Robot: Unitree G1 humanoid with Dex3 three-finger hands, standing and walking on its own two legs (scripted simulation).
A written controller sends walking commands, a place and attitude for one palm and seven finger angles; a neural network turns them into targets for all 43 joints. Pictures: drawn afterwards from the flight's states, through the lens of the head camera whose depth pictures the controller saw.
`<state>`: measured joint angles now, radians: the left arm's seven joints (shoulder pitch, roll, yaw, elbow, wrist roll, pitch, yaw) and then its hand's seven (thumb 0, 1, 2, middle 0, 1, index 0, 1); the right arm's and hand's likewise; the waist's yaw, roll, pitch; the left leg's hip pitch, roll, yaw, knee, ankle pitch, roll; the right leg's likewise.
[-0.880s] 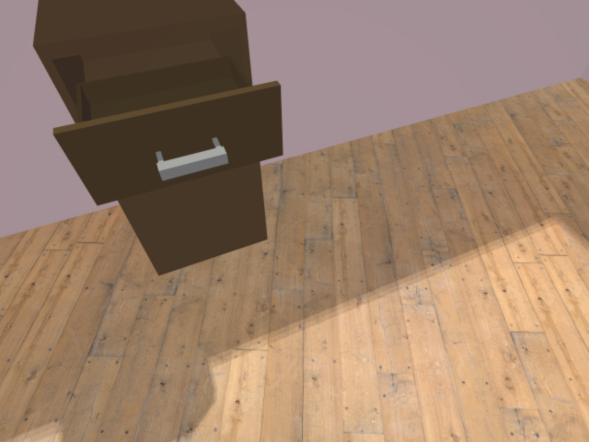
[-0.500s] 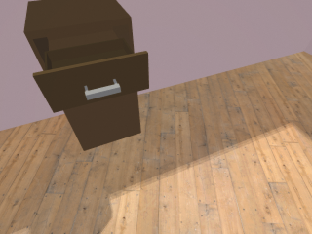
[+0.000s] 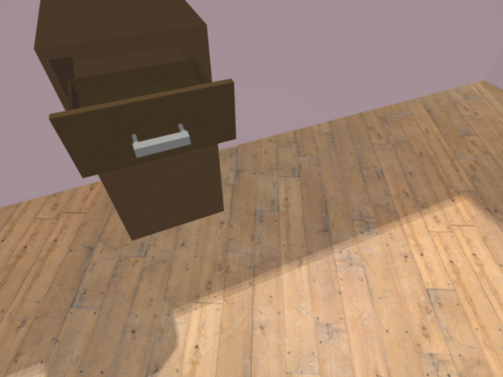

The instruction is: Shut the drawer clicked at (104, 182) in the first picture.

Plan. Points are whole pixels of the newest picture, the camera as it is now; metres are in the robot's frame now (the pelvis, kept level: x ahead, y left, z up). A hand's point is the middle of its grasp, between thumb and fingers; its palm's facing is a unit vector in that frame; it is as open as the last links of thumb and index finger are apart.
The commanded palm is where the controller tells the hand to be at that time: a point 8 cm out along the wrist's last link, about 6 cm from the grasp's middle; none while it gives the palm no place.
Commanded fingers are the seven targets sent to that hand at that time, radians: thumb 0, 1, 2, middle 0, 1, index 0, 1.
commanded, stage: stand and wait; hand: left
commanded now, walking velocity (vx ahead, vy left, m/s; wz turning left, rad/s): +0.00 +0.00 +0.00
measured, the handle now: (160, 138) +0.63 +0.26 +0.01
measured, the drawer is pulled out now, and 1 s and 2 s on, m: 0.29 0.29 0.29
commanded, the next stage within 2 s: look at it before walking up in 0.12 s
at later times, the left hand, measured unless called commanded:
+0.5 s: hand out of the picture -0.03 +0.18 -0.18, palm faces +0.02 -0.98 -0.18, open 7.3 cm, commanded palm none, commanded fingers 0.00 0.90 0.90 -0.20 -0.30 -0.20 -0.30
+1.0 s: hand out of the picture -0.03 +0.18 -0.18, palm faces +0.05 -0.98 -0.18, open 7.3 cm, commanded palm none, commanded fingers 0.00 0.90 0.90 -0.20 -0.30 -0.20 -0.30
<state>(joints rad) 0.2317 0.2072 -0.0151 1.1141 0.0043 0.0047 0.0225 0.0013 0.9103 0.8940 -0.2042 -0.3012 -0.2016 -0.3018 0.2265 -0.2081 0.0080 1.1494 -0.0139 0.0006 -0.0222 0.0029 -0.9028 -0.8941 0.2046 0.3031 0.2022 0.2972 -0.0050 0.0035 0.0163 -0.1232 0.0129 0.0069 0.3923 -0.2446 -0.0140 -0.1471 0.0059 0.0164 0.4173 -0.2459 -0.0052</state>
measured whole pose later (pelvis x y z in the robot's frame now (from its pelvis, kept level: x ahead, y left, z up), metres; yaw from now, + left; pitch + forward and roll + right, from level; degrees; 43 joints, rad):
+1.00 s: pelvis -0.02 +0.01 +0.00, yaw +1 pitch -1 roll +0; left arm 0.29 0.14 0.01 1.11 0.01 0.02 0.03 0.00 0.91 0.89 -0.20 -0.30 -0.20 -0.30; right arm 0.30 -0.13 -0.01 1.13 -0.01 0.00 -0.03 0.00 -0.90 -0.89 0.20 0.30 0.20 0.30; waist -0.01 -0.01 0.02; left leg -0.20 -0.01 0.00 0.46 -0.24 0.01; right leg -0.21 -0.02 0.01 0.48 -0.24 0.02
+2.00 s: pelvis -0.02 -0.01 -0.01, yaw +24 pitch +0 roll -1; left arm 0.37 0.19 0.03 1.04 0.02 0.01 0.00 0.00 0.91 0.89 -0.20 -0.30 -0.20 -0.30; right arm 0.21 -0.20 -0.04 1.02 -0.03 0.01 0.00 0.00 -0.90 -0.89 0.20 0.30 0.20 0.30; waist 0.03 -0.01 0.02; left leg -0.18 0.04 0.06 0.50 -0.35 0.02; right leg -0.22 -0.03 -0.11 0.56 -0.35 -0.01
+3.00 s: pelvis +0.33 +0.00 +0.00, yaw +19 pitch +1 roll -2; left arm 0.21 0.21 0.07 1.05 0.03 0.02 -0.03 0.00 0.92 0.89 -0.20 -0.30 -0.20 -0.30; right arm 0.38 -0.13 -0.04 1.10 -0.03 -0.06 -0.03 0.00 -0.92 -0.89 0.21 0.30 0.20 0.30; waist -0.02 -0.04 0.06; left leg -0.07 0.08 0.18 0.34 -0.28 0.00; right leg -0.57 -0.12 -0.05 0.92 -0.20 0.02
